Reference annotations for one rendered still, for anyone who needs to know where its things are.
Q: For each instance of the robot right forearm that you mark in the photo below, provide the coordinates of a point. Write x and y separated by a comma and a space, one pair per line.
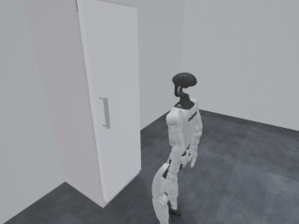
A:
195, 140

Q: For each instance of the robot right hand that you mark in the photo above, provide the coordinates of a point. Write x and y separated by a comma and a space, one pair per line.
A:
193, 156

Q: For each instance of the right robot foot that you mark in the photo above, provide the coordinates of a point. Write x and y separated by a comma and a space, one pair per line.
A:
176, 211

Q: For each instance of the robot left hand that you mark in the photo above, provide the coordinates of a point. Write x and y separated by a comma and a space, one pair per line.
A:
169, 188

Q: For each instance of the right robot shin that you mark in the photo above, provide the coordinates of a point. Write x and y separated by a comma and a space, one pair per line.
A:
174, 200

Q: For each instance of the handle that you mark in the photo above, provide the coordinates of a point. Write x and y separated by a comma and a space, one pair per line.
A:
106, 111

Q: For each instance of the robot left forearm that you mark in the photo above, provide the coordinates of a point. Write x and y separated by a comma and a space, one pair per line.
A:
176, 161

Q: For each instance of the fridge door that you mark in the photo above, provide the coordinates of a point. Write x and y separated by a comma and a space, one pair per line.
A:
109, 34

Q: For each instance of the left robot upper arm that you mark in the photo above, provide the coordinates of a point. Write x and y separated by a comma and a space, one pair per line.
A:
174, 121

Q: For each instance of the right robot upper arm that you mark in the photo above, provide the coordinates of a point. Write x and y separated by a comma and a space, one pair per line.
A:
198, 125

